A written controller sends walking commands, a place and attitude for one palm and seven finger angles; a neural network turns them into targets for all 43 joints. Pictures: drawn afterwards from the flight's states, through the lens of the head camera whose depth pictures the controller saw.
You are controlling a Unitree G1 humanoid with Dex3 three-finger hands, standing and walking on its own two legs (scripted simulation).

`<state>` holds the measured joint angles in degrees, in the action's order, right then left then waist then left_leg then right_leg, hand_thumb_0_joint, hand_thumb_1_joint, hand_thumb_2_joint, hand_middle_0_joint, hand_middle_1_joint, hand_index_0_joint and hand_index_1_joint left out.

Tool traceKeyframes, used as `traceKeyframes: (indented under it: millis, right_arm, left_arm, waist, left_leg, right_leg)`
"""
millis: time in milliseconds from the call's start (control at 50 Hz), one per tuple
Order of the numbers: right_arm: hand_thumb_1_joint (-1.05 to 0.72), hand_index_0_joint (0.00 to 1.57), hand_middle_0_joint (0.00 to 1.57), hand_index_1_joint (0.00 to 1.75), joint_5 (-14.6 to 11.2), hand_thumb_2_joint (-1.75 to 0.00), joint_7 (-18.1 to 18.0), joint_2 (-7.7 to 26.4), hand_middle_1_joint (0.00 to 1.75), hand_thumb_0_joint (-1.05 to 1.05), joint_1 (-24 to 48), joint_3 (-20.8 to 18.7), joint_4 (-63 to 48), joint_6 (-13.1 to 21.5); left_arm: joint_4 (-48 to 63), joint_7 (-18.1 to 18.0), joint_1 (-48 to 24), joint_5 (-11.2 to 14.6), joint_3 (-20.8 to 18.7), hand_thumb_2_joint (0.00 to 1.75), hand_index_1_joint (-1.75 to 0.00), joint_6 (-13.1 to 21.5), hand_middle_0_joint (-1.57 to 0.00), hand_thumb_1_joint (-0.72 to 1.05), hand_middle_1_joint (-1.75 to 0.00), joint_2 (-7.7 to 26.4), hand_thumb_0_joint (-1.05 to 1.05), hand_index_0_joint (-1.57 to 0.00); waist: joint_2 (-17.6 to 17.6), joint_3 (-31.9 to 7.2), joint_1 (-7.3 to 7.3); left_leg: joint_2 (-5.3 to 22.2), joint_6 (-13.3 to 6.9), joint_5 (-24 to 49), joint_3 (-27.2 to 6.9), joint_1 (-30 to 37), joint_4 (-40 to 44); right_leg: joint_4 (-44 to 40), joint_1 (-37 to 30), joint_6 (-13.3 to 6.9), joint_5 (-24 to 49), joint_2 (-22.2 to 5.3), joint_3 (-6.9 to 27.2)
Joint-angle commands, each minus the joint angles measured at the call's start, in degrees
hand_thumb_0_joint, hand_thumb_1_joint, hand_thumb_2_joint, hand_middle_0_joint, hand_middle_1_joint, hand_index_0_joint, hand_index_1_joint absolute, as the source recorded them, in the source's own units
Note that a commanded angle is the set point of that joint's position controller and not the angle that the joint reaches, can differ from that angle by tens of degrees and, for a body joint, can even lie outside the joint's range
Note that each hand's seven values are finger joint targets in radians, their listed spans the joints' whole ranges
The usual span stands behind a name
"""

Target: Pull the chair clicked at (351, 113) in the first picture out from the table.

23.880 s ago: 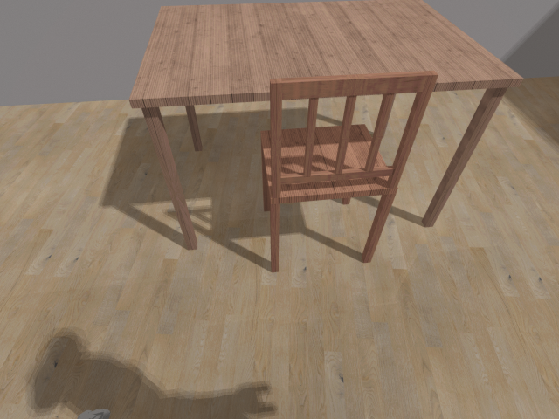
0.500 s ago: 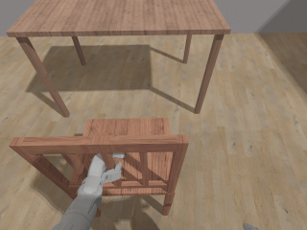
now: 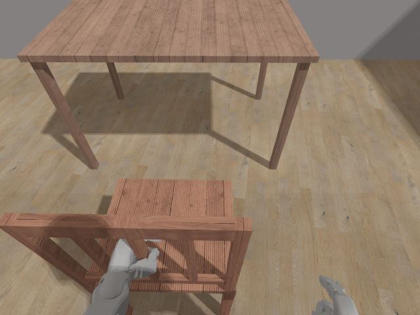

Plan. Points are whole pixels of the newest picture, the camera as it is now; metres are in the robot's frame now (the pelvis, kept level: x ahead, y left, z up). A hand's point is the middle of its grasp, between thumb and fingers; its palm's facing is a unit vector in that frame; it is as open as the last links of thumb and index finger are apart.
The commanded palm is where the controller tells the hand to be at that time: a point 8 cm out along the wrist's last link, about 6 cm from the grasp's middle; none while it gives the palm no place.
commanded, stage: stop walking, hand still on the chair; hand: left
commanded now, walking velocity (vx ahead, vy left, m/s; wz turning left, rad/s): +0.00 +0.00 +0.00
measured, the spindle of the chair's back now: (145, 258) +0.25 +0.16 -0.10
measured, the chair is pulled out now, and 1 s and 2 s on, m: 0.63 0.63 0.63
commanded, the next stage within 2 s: open the thumb and straighten the fingers in 0.18 s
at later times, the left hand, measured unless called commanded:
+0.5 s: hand (148, 258) +0.24 +0.15 -0.07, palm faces -0.02 -0.99 -0.13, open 7.1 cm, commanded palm +0.22 +0.20 -0.05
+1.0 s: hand (141, 261) +0.24 +0.16 -0.08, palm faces +0.01 -0.99 -0.15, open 16.9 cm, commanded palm +0.23 +0.21 -0.05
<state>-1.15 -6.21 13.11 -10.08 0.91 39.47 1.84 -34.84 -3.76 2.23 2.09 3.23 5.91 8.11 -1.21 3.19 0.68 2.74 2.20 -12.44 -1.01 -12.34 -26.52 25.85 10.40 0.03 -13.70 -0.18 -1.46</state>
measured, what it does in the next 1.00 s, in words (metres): stands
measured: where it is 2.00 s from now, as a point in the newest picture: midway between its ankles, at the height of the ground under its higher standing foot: outside the picture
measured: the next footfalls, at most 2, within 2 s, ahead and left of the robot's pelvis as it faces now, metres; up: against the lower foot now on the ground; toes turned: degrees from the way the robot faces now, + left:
none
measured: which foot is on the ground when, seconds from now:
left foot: down 0.00-1.00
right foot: down 0.00-1.00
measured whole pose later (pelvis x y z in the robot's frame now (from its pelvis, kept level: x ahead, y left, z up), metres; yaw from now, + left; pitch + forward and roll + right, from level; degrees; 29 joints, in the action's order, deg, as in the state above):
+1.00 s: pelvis +0.03 +0.01 -0.05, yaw +2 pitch +11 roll -1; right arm -2.2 -5.3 14.1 -13.8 1.0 29.7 8.5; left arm -2.6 -0.4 18.4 4.5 2.5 -10.2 11.2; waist -3.1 -7.2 1.8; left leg 0.6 1.2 -25.7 -3.2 -36.1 -51.0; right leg 49.6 32.6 1.0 -27.7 -2.4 -3.2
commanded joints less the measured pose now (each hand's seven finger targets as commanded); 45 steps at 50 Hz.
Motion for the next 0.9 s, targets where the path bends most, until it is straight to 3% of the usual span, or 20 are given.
traceKeyframes:
  millis: [0,180,200,240,260,280,300,320,340,360,460,480,500,620,660,720,740,780,800,880]
  right_arm:
    - [-0.9,0.2,0.2,0.3,-0.16,-0.9,-0.6,5.53,0.3,0.0,2.32,-1.57,-7.49,1.58]
    - [-0.9,0.2,0.2,0.3,0.01,-0.9,-0.66,5.51,0.3,0.0,2.79,-1.37,-8.46,0.5]
    - [-0.9,0.2,0.2,0.3,-0.22,-0.9,-0.76,5.67,0.3,0.0,2.52,-1.38,-8.08,0.55]
    - [-0.9,0.2,0.2,0.3,0.05,-0.9,-0.77,5.59,0.3,0.0,2.78,-1.18,-8.32,0.48]
    - [-0.9,0.2,0.2,0.3,0.1,-0.9,-0.77,5.76,0.3,0.0,2.82,-1.34,-8.55,0.46]
    - [-0.9,0.2,0.2,0.3,-2.49,-0.9,1.47,7.4,0.3,0.0,2.2,-2.33,-8.72,1.53]
    - [-0.9,0.2,0.2,0.3,-2.7,-0.9,2.32,7.96,0.3,0.0,2.09,-2.36,-8.95,1.88]
    - [-0.9,0.2,0.2,0.3,-2.82,-0.9,2.89,7.7,0.3,0.0,3.1,-2.61,-10.01,2.52]
    - [-0.9,0.2,0.2,0.3,-2.54,-0.9,3.09,7.43,0.3,0.0,3.79,-2.83,-10.98,3.46]
    - [-0.9,0.2,0.2,0.3,-2.24,-0.9,3.19,7.02,0.3,0.0,3.62,-2.7,-11.65,4.34]
    - [-0.9,0.2,0.2,0.3,-2.0,-0.9,3.25,7.38,0.3,0.0,2.9,-2.66,-13.61,6.73]
    - [-0.9,0.2,0.2,0.3,-1.87,-0.9,3.06,7.66,0.3,0.0,2.53,-2.72,-13.8,7.07]
    - [-0.9,0.2,0.2,0.3,-1.85,-0.9,2.72,8.27,0.3,0.0,1.99,-2.99,-13.82,7.2]
    - [-0.9,0.2,0.2,0.3,-1.65,-0.9,1.63,8.07,0.3,0.0,0.95,-2.88,-15.79,9.23]
    - [-0.9,0.2,0.2,0.3,-1.46,-0.9,1.33,8.45,0.3,0.0,0.4,-2.88,-15.93,9.47]
    - [-0.9,0.2,0.2,0.3,-1.31,-0.9,0.97,8.64,0.3,0.0,-0.49,-2.96,-16.53,9.8]
    - [-0.9,0.2,0.2,0.3,-1.26,-0.9,0.93,8.3,0.3,0.0,-0.42,-2.78,-16.87,9.88]
    - [-0.9,0.2,0.2,0.3,-1.12,-0.9,0.75,8.43,0.3,0.0,-1.39,-3.11,-16.78,9.56]
    - [-0.9,0.2,0.2,0.3,-1.0,-0.9,0.77,8.26,0.3,0.0,-1.02,-2.95,-17.06,9.43]
    - [-0.9,0.2,0.2,0.3,-1.06,-0.9,0.38,8.13,0.3,0.0,-1.66,-2.82,-17.96,9.22]
  left_arm:
    - [14.16,-0.84,-10.1,-0.9,-1.68,0.9,-1.45,2.76,-0.5,0.9,-1.45,6.72,0.0,-0.5]
    - [13.55,-1.21,-8.45,-0.96,-1.65,0.9,-1.45,2.23,-0.5,0.9,-1.45,6.28,0.0,-0.5]
    - [14.27,-1.07,-8.52,-0.75,-1.21,0.9,-1.45,2.32,-0.5,0.9,-1.45,6.57,0.0,-0.5]
    - [13.67,-1.29,-8.31,-1.0,-1.52,0.9,-1.45,2.35,-0.5,0.9,-1.45,6.27,0.0,-0.5]
    - [15.42,-1.55,-7.55,-1.06,-3.71,0.9,-1.45,2.55,-0.5,0.9,-1.45,8.47,0.0,-0.5]
    - [9.83,0.44,-1.67,2.56,0.18,0.84,-1.45,-0.17,-0.5,0.78,-1.45,2.17,0.0,-0.5]
    - [11.23,1.37,-2.31,3.19,-0.41,0.78,-1.45,-0.59,-0.5,0.66,-1.45,3.5,0.0,-0.5]
    - [15.73,1.65,-4.17,3.36,-3.93,0.73,-1.45,0.2,-0.5,0.54,-1.45,7.53,0.0,-0.5]
    - [20.1,2.14,-5.05,3.05,-4.0,0.67,-1.45,1.06,-0.5,0.42,-1.45,8.03,0.0,-0.5]
    - [22.78,2.54,-4.72,2.54,-2.89,0.61,-1.45,1.25,-0.5,0.3,-1.45,7.26,0.0,-0.5]
    - [25.9,2.64,-0.9,2.7,-1.19,0.32,-1.45,-2.46,-0.5,-0.31,-1.45,4.93,0.0,-0.5]
    - [26.48,2.44,-1.05,2.78,-1.92,0.26,-1.38,-3.49,-0.47,-0.43,-1.38,5.46,0.0,-0.47]
    - [27.32,2.18,0.15,3.25,-6.37,0.2,-1.3,-4.42,-0.45,-0.55,-1.3,9.96,0.0,-0.45]
    - [35.18,3.03,4.68,3.37,-1.69,0.2,-0.87,-8.39,-0.3,-0.55,-0.87,5.04,0.0,-0.3]
    - [35.37,3.02,5.14,3.39,-2.71,0.2,-0.73,-9.59,-0.25,-0.55,-0.73,6.02,0.0,-0.25]
    - [38.79,2.98,6.08,2.82,-3.45,0.2,-0.51,-10.63,-0.18,-0.55,-0.51,7.49,0.0,-0.18]
    - [39.25,2.97,7.32,2.68,-2.11,0.2,-0.43,-11.13,-0.15,-0.55,-0.43,6.01,0.0,-0.15]
    - [39.02,2.63,9.37,2.29,-5.96,0.2,-0.29,-11.8,-0.1,-0.55,-0.29,9.4,0.0,-0.1]
    - [39.93,2.9,10.91,2.4,-5.05,0.2,-0.22,-12.19,-0.07,-0.55,-0.22,8.4,0.0,-0.07]
    - [43.88,3.29,9.48,2.11,-4.26,0.2,0.0,-12.44,0.0,-0.55,0.0,8.62,0.0,0.0]
  waist:
    - [-1.18,-12.14,0.43]
    - [0.77,-11.25,-0.06]
    - [-1.38,-10.86,0.2]
    - [-0.9,-11.09,-0.09]
    - [-0.75,-10.95,-0.32]
    - [5.44,-10.28,2.98]
    - [6.19,-9.85,2.37]
    - [4.94,-9.83,1.81]
    - [1.13,-12.21,1.57]
    - [-1.19,-13.84,1.59]
    - [0.04,-15.1,1.75]
    - [1.32,-15.71,1.75]
    - [2.94,-16.54,1.13]
    - [1.3,-19.49,1.8]
    - [3.08,-18.38,1.94]
    - [2.41,-19.9,1.66]
    - [1.87,-19.28,1.74]
    - [2.7,-19.99,1.3]
    - [0.74,-20.2,0.92]
    - [0.77,-20.24,2.11]
  left_leg:
    - [3.51,-3.51,14.97,-1.71,7.33,1.98]
    - [3.58,-3.51,11.77,-2.45,6.52,2.74]
    - [3.61,-3.68,12.09,-2.06,6.91,3.14]
    - [3.88,-3.69,13.02,-2.84,6.36,3.5]
    - [3.9,-3.69,13.16,-2.92,6.3,3.35]
    - [0.68,-3.11,4.67,0.58,-0.42,1.68]
    - [0.39,-3.25,1.8,0.45,-3.17,0.97]
    - [0.02,-3.42,-1.1,0.76,-5.11,-0.23]
    - [-0.48,-3.59,-1.35,1.18,-5.26,-1.7]
    - [-0.83,-3.66,-1.31,1.37,-5.45,-3.02]
    - [-0.86,-3.59,-2.02,0.77,-9.59,-7.72]
    - [-0.91,-3.57,-1.81,0.49,-10.4,-8.5]
    - [-0.8,-3.64,-1.24,0.25,-11.14,-8.9]
    - [-1.14,-3.55,3.76,0.31,-11.17,-13.04]
    - [-1.32,-3.57,3.29,0.19,-12.89,-14.16]
    - [-1.45,-3.56,4.84,-0.03,-13.0,-15.44]
    - [-1.5,-3.61,5.36,0.08,-13.02,-15.84]
    - [-1.51,-3.46,6.58,0.07,-13.82,-16.91]
    - [-1.83,-3.47,7.38,0.13,-14.09,-17.05]
    - [-1.76,-3.67,7.14,0.06,-14.44,-18.66]
  right_leg:
    - [-4.22,-1.8,-1.05,15.92,-6.2,3.74]
    - [-5.29,-1.15,-0.99,11.47,-6.0,3.91]
    - [-5.46,-0.56,-0.89,11.25,-5.99,3.44]
    - [-4.77,-1.0,-0.91,10.46,-5.74,3.05]
    - [-4.98,-1.04,-0.91,10.63,-5.72,3.3]
    - [-1.59,3.83,-0.34,6.15,-3.81,-1.64]
    - [-0.75,4.3,-0.5,4.58,-3.71,-1.71]
    - [0.41,6.34,-0.41,1.94,-3.44,-1.43]
    - [1.78,7.25,-0.55,1.41,-3.33,-1.13]
    - [3.09,8.46,-0.65,0.98,-3.09,-1.21]
    - [7.99,13.77,-0.38,-0.23,-2.47,-2.08]
    - [8.9,14.12,-0.33,0.03,-2.39,-2.24]
    - [9.35,13.19,-0.48,0.89,-2.31,-2.09]
    - [13.3,15.73,-0.22,5.17,-2.34,-2.94]
    - [13.96,16.73,0.01,5.34,-2.24,-3.13]
    - [15.32,16.99,-0.14,6.32,-2.3,-3.2]
    - [15.55,17.5,-0.09,6.91,-2.34,-3.32]
    - [16.5,17.52,-0.12,8.19,-2.23,-3.33]
    - [16.57,16.98,-0.35,9.37,-2.36,-3.23]
    - [17.36,18.54,-0.03,8.93,-2.33,-3.23]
